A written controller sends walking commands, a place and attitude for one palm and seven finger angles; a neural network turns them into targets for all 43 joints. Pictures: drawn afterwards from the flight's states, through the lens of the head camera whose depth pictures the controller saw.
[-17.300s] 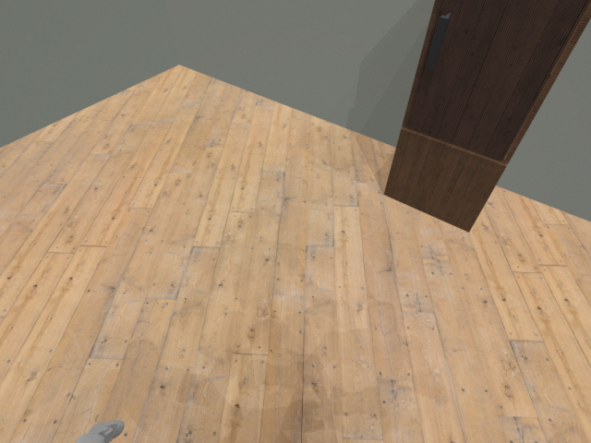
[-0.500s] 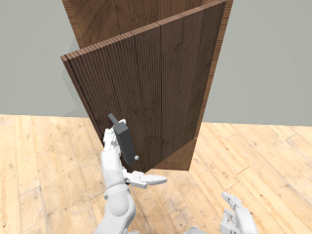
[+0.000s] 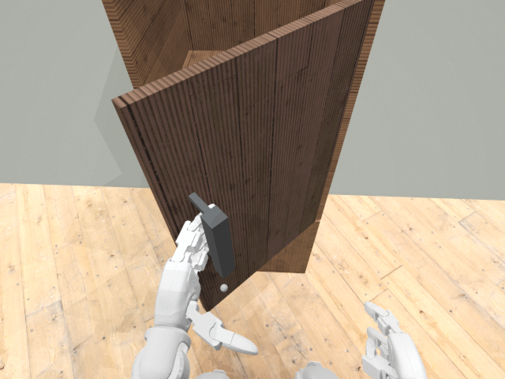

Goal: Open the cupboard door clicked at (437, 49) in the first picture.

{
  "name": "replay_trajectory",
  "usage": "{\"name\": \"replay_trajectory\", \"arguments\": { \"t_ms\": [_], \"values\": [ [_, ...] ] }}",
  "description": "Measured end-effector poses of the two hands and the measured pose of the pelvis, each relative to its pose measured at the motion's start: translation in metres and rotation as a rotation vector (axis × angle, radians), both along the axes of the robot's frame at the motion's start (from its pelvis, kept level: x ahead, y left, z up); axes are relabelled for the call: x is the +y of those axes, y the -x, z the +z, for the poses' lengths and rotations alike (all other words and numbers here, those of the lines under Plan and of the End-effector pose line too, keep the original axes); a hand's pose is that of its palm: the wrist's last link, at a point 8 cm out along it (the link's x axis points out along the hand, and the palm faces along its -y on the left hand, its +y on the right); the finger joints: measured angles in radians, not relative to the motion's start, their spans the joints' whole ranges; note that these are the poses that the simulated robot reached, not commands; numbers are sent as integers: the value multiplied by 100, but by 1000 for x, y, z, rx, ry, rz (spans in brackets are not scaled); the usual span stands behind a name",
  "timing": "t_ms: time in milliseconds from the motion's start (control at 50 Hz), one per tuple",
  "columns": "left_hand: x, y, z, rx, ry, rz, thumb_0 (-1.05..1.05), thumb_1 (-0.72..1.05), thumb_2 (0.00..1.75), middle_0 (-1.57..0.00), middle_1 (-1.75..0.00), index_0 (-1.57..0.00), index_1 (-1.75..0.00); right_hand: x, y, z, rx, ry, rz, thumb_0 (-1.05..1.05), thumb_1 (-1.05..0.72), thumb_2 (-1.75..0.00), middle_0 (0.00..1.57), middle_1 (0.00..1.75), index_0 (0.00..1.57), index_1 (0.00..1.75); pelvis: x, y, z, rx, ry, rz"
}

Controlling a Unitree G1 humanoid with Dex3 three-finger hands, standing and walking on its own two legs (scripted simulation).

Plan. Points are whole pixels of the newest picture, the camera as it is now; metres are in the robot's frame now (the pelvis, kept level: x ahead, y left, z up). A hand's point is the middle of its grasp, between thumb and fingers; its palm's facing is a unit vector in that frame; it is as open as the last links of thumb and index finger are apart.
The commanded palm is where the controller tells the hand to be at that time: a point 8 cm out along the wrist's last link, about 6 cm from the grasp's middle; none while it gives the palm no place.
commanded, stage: slide the hand sideways off the handle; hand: left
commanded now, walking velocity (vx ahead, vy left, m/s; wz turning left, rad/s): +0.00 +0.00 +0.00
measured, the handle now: (211, 236) +0.31 +0.09 +0.07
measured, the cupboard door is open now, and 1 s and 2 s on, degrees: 44 44 44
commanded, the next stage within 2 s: draw the hand back to the body in 0.76 s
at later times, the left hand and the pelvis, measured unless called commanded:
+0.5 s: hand (189, 309) +0.21 +0.10 +0.07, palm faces -0.04 -1.00 -0.03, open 16.0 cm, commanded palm +0.17 +0.17 +0.07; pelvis +0.02 -0.01 -0.01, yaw +0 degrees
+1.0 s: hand (154, 320) +0.19 +0.14 +0.08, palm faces -0.05 -1.00 -0.06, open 16.3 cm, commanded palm +0.16 +0.20 +0.09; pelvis +0.01 +0.00 -0.02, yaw +0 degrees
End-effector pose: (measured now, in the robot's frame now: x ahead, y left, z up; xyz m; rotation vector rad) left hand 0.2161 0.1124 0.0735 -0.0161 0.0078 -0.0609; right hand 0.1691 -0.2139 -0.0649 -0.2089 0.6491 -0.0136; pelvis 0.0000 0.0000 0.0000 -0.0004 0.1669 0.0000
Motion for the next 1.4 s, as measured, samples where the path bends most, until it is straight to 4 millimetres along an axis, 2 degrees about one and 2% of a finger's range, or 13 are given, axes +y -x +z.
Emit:
{"name": "replay_trajectory", "arguments": {
  "t_ms": [220, 420, 560, 720, 800, 920, 1000, 1140, 1280, 1380, 1400],
  "values": [
    [21, 14, -2, 27, -41, 3, -1, -50, 30, -17, -31, -17, -31, 2, -14, -6, 4, -9, 2, 2, -91, -90, 20, 30, 21, 30, -2, -9, -5, 20, 8, 1],
    [34, 20, -2, 44, -47, -4, -1, -50, 30, -20, -32, -21, -33, -9, -22, -7, 0, 5, -20, 2, -91, -90, 20, 30, 21, 30, -8, -17, -8, 41, 9, 1],
    [48, 38, -2, 73, -58, 37, -1, -50, 30, -19, -32, -22, -33, -18, -26, -7, -11, 9, -39, 2, -91, -90, 20, 30, 20, 30, -12, -18, -10, 44, 9, 4],
    [73, 56, -6, 64, -84, 78, -1, -50, 30, -16, -31, -18, -31, -21, -29, -11, -24, 28, -32, 2, -91, -90, 20, 30, 20, 30, -15, -12, -17, 50, 19, 15],
    [78, 57, -7, 51, -76, 51, -1, -50, 30, -15, -30, -17, -30, -20, -28, -13, -34, 32, -32, 2, -91, -90, 20, 30, 20, 30, -13, -9, -20, 50, 26, 20],
    [76, 51, -6, 37, -48, 12, -1, -50, 30, -15, -30, -16, -30, -15, -21, -11, -49, 29, -45, 2, -91, -90, 20, 30, 21, 30, -8, -5, -20, 45, 31, 17],
    [81, 47, 6, 27, -74, 13, -1, -50, 30, -15, -30, -16, -30, -9, -16, -7, -52, 14, -61, 2, -91, -90, 20, 30, 21, 30, -4, -6, -15, 28, 32, 13],
    [101, 47, 32, 5, -97, 65, -1, -50, 30, -15, -30, -16, -30, 0, -12, 6, -62, -6, -75, 2, -91, -90, 20, 30, 21, 30, 2, -11, -3, -6, 36, 9],
    [112, 49, 41, 25, -97, 52, -1, -50, 30, -15, -30, -15, -30, 5, -18, 19, -95, 9, -55, 2, -91, -90, 20, 30, 21, 30, 8, -16, 6, -36, 42, 13],
    [122, 50, 58, -10, -116, 63, -1, -47, 31, -15, -30, -16, -30, 9, -26, 28, -126, 5, -46, 2, -91, -90, 20, 30, 21, 30, 11, -20, 12, -58, 45, 13],
    [125, 50, 62, -9, -163, 82, -1, -45, 32, -15, -30, -16, -30, 11, -27, 30, -127, 9, -44, 2, -91, -90, 20, 30, 21, 30, 12, -21, 13, -64, 43, 10]
  ]
}}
